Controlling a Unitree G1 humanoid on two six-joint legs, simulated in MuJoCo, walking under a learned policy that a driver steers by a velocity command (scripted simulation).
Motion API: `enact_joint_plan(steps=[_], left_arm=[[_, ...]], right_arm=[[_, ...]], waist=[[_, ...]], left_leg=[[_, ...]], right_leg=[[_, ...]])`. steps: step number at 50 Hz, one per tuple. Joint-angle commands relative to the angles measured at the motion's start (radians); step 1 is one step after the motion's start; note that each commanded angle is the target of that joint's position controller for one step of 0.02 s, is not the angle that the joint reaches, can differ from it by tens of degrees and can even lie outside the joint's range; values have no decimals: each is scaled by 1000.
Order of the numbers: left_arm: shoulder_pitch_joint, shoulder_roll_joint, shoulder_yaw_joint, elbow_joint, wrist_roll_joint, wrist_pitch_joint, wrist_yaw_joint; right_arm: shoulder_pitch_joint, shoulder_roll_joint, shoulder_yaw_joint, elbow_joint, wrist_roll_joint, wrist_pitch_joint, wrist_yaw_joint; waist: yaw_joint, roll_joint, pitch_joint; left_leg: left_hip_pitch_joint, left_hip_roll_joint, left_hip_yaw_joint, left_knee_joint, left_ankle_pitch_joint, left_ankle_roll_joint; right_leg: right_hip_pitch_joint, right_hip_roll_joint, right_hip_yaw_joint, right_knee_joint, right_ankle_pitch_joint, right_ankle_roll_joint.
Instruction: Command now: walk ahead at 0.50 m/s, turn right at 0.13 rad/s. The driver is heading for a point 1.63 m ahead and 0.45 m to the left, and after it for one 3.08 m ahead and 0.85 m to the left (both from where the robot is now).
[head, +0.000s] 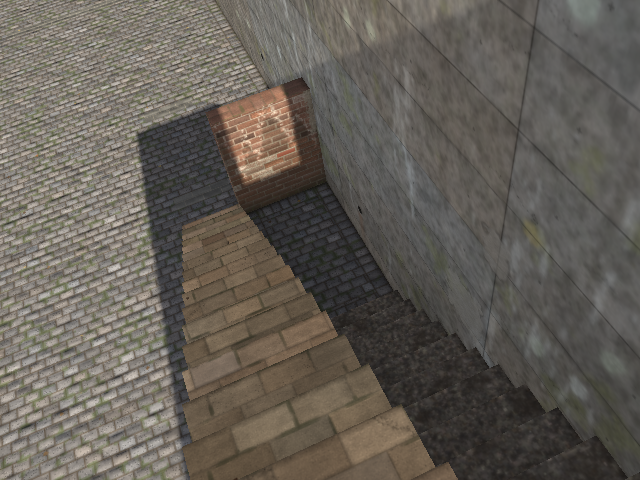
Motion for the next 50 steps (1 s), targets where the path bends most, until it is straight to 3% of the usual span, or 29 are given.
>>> enact_joint_plan(steps=[1,2,3,4,5,7,10,12,16,19,26,29,31,32,34,35,37,38,39,40,41,42,43,45,46,47,48,49,50], left_arm=[[223,50,-5,62,10,-56,-26],[341,101,-5,140,-5,-68,-29],[383,64,-21,174,0,-72,-47],[388,109,-11,201,18,-61,-54],[248,180,1,137,49,-60,-55],[186,171,-2,168,94,-59,-53],[142,19,-56,190,74,-64,-67],[180,33,-64,183,97,-66,-55],[280,3,-88,248,83,-64,-5],[308,-30,-115,276,88,-45,-8],[285,1,-129,302,82,-11,33],[296,14,-124,342,83,-6,29],[258,1,-130,303,58,3,24],[252,75,-116,325,66,16,3],[156,116,-113,317,52,35,-27],[178,70,-130,296,7,21,-29],[120,112,-130,302,-27,-30,8],[145,124,-109,233,38,-47,52],[109,184,-88,188,14,-58,50],[47,216,-80,125,10,-51,18],[77,183,-77,103,56,-37,-14],[133,167,-70,101,70,-13,-31],[156,176,-50,134,77,-5,-29],[135,113,-61,124,57,7,-3],[189,127,-44,163,61,-5,12],[115,214,-12,161,20,-19,5],[59,230,2,152,27,-25,-5],[100,153,2,177,44,-31,-21],[206,123,11,220,31,-16,-29]], right_arm=[[-2,-64,-15,-39,-44,8,-37],[-5,-31,-17,-41,-45,-1,-40],[80,-54,-38,3,-24,-22,-21],[167,-35,-48,17,-15,-22,-4],[152,-82,-58,-23,30,2,-3],[79,-95,-80,-9,12,41,-53],[58,-98,-105,9,3,20,-82],[-25,-99,-113,-19,-7,13,-86],[-19,-57,-117,-31,-16,36,-57],[-41,-55,-125,-69,-19,58,-74],[-179,-31,-128,-172,-17,46,-67],[-67,-45,-147,-145,-31,78,-69],[-226,-26,-127,-260,-17,64,-58],[-222,9,-115,-247,-31,39,-58],[153,-51,-147,-151,-2,19,-83],[39,-65,-147,-216,-3,6,-82],[226,-26,-126,-125,-25,-58,-64],[395,-106,-107,-75,-34,-81,-49],[461,-111,-82,-98,-14,-60,-41],[422,-99,-82,-145,-19,-42,-46],[270,-155,-100,-193,-64,-15,-54],[125,-168,-93,-240,-59,-27,-43],[84,-79,-56,-223,-54,-59,-9],[114,-55,-49,-180,-37,-111,-7],[139,-71,-55,-173,-76,-110,-11],[136,-19,-32,-158,-82,-119,-26],[44,21,-12,-190,-68,-138,-54],[64,19,-12,-174,-37,-151,-61],[61,-10,-10,-157,-44,-143,-67]], waist=[[169,-214,-75],[151,-182,-13],[139,-119,-30],[77,-221,-98],[32,-282,-144],[35,-204,-64],[34,-75,-36],[86,-74,34],[134,-126,70],[187,-170,79],[275,-190,164],[251,-219,72],[289,-107,179],[277,-55,125],[108,-198,-105],[145,-121,3],[9,78,87],[-2,303,-25],[-35,351,-184],[-36,216,-291],[65,-1,-308],[168,-115,-205],[199,-207,-16],[168,-165,68],[154,-105,-7],[124,-70,2],[139,-112,9],[131,-127,-71],[154,-72,-168]], left_leg=[[-539,-75,58,21,36,37],[-604,-112,103,117,98,15],[-560,-91,-32,-35,365,35],[-562,-109,-102,21,422,42],[-367,-119,-203,-336,582,36],[-316,-144,-187,-368,681,15],[-405,-180,-249,-595,883,91],[-419,-210,-164,-732,1014,106],[-422,-223,-144,-838,1095,130],[-464,-211,-130,-873,1039,162],[-362,-161,-63,-1093,996,146],[-262,-141,-64,-901,1031,144],[-418,-140,-42,-1133,832,178],[-233,-165,54,-1087,886,171],[310,-171,69,-933,1024,181],[221,-154,29,-1277,944,196],[550,-126,-46,-1662,1342,205],[961,-8,-140,-1163,2189,213],[1150,29,-193,-1017,2357,267],[1176,58,-256,-1057,2046,343],[968,97,-399,-1104,1347,385],[678,120,-557,-1207,1018,435],[392,119,-541,-1207,1101,390],[134,34,-462,-1255,1304,358],[155,-1,-429,-1235,1398,338],[145,-62,-347,-1168,1129,264],[-49,-153,-231,-1108,954,207],[-92,-184,-196,-1090,911,187],[-122,-179,-192,-1001,868,177]], right_leg=[[456,-162,155,-74,218,64],[409,-207,163,-28,559,78],[313,-212,88,31,502,110],[264,-288,175,65,447,65],[4,-405,257,-170,80,30],[2,-411,317,-257,93,-56],[141,-281,195,-189,-108,-24],[130,-258,160,-249,-135,16],[233,-241,84,-117,-37,41],[333,-265,41,-23,98,41],[269,-258,-13,125,88,67],[276,-294,16,260,178,40],[314,-266,0,231,159,75],[236,-257,-33,339,250,61],[11,-252,-96,646,307,58],[67,-201,-103,705,162,44],[-165,-66,-177,1268,-407,27],[-610,21,-138,1658,-1140,53],[-800,-5,-42,1669,-1122,76],[-882,-48,-30,1539,-980,108],[-815,-153,57,1282,-719,88],[-697,-146,43,1194,-745,106],[-635,-162,114,974,-589,103],[-445,-122,67,685,-468,140],[-368,-103,52,686,-325,137],[-384,-107,121,463,-100,102],[-167,-76,79,182,260,83],[39,-30,16,174,493,74],[191,-2,27,266,530,76]])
